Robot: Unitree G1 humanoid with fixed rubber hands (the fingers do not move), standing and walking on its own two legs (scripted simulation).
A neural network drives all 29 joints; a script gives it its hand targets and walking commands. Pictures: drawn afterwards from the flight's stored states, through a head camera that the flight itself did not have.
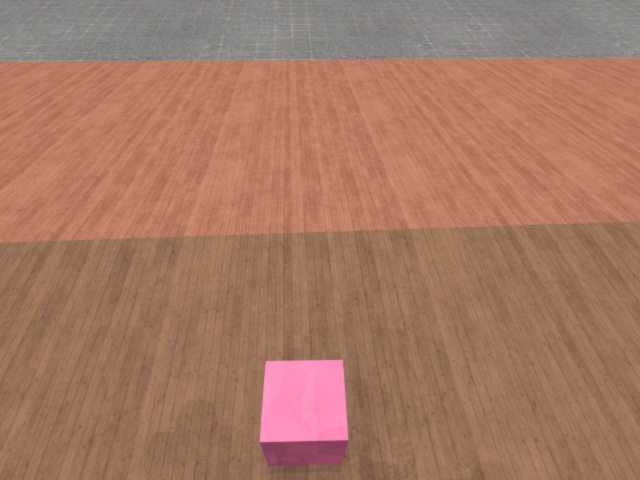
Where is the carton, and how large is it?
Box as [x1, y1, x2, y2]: [260, 360, 347, 465]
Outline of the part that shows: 342,360 266,361 260,444 268,465 341,464 347,442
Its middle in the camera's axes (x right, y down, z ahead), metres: -0.05 +0.49 +1.07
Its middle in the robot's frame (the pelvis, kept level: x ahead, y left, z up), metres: +0.41 +0.04 -0.65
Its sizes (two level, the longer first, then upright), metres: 0.210 0.200 0.250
